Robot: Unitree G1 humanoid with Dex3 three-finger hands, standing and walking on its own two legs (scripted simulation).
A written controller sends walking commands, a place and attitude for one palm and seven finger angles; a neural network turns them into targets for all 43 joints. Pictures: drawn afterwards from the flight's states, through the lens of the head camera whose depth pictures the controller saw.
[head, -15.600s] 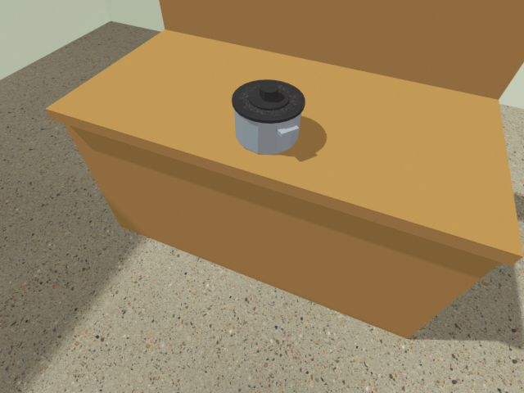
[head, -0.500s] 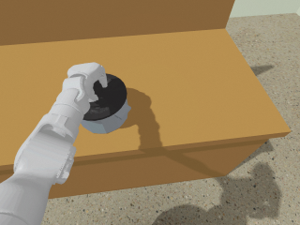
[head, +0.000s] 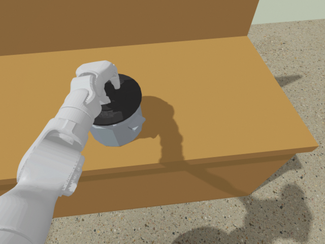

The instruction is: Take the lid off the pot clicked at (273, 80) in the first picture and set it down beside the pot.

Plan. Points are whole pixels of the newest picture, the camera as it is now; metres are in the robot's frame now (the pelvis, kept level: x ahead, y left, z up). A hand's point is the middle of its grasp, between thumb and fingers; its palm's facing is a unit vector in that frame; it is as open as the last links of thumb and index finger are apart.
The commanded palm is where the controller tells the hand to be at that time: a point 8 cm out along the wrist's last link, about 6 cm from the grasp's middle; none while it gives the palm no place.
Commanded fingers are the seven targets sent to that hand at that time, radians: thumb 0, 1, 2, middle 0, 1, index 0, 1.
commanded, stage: lift the lid straight up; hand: left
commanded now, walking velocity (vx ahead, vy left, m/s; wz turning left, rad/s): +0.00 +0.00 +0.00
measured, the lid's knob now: (106, 91) +0.51 +0.12 +0.07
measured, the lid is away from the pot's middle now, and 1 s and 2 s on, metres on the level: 0.01 0.01 0.06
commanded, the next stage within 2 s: move the lid sideways beside the pot in 1.44 s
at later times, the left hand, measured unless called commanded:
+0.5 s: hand (92, 81) +0.49 +0.14 +0.14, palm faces -0.32 -0.07 -0.95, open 7.8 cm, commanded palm +0.49 +0.14 +0.21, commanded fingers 0.00 0.66 0.93 -0.86 -1.09 -0.83 -1.06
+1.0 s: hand (93, 65) +0.48 +0.12 +0.19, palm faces -0.25 -0.05 -0.97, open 7.8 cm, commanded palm +0.48 +0.12 +0.25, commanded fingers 0.00 0.66 0.93 -0.86 -1.09 -0.83 -1.06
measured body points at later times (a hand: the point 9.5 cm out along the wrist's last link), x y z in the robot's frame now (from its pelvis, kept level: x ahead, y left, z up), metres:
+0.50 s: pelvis +0.00 +0.00 +0.00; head +0.05 -0.02 +0.45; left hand +0.50 +0.14 +0.19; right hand +0.06 -0.27 -0.13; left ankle +0.01 +0.10 -0.73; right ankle -0.05 -0.13 -0.73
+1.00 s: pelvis -0.01 +0.01 +0.00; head +0.03 -0.02 +0.45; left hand +0.49 +0.12 +0.24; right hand +0.07 -0.25 -0.14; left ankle +0.01 +0.10 -0.73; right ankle -0.05 -0.13 -0.73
